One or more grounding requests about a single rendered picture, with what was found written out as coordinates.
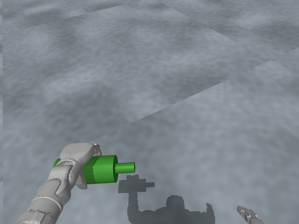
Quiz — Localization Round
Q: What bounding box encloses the left robot arm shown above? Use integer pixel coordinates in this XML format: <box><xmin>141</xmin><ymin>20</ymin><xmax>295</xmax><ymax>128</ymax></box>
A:
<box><xmin>14</xmin><ymin>158</ymin><xmax>82</xmax><ymax>224</ymax></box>

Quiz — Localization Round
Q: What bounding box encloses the left robot hand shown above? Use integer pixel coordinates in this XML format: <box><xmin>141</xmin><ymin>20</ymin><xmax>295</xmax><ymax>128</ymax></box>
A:
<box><xmin>60</xmin><ymin>142</ymin><xmax>102</xmax><ymax>189</ymax></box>

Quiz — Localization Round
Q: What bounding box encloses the right robot hand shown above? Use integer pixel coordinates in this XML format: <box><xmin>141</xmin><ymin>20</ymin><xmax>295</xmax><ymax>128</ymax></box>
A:
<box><xmin>237</xmin><ymin>206</ymin><xmax>264</xmax><ymax>224</ymax></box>

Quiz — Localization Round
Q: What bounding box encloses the bottle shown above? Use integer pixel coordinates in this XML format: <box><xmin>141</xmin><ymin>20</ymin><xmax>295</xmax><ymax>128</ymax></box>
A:
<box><xmin>53</xmin><ymin>155</ymin><xmax>135</xmax><ymax>184</ymax></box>

